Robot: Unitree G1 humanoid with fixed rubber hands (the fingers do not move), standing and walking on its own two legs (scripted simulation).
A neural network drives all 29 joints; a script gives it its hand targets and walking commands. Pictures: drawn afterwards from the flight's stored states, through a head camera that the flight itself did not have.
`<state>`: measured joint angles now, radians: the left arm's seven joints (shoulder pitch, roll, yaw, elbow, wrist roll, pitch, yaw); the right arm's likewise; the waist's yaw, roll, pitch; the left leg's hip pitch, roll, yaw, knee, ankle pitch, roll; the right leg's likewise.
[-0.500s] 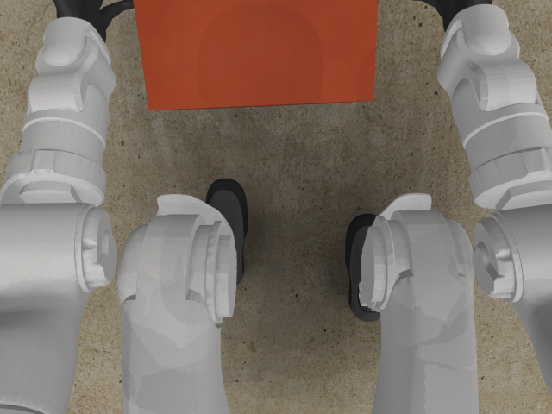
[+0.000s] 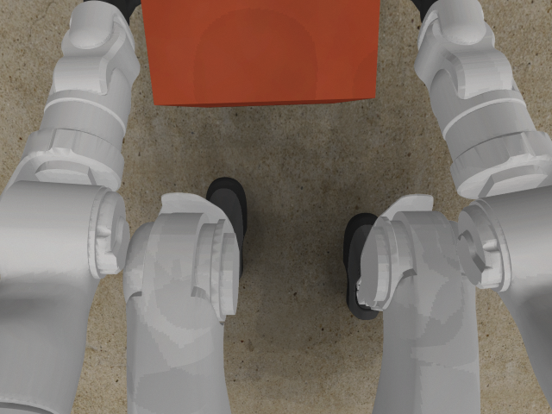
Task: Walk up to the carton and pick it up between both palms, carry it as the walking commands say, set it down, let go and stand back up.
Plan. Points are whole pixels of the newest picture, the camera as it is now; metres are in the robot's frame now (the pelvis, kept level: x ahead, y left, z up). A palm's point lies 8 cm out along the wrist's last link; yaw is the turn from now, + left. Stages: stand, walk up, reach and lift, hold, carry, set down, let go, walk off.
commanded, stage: reach and lift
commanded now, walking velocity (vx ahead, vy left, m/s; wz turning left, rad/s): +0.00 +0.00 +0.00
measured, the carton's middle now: (264, 18) +0.52 +0.08 -0.25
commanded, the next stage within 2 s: none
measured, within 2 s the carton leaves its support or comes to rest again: leaves its support in 0.84 s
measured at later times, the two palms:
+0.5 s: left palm out of the picture +0.51 +0.23 -0.18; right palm out of the picture +0.54 -0.07 -0.18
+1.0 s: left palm out of the picture +0.51 +0.22 -0.17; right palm out of the picture +0.55 -0.08 -0.16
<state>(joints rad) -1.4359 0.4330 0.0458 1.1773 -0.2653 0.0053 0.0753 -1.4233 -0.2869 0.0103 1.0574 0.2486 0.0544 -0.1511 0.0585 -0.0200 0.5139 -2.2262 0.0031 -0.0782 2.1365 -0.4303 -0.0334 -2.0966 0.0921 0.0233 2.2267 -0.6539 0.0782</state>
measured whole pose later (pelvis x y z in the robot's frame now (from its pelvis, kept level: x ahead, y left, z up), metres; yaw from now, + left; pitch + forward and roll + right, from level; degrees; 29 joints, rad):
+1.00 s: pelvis +0.01 +0.00 +0.00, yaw -1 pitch +31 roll -1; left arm -1.39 0.34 0.12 1.05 -0.11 0.20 0.12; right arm -1.38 -0.15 -0.21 0.92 0.04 0.19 -0.19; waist 0.09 -0.06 0.44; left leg -2.22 -0.01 -0.09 2.15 -0.47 -0.07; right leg -2.12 0.16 0.05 2.24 -0.66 0.09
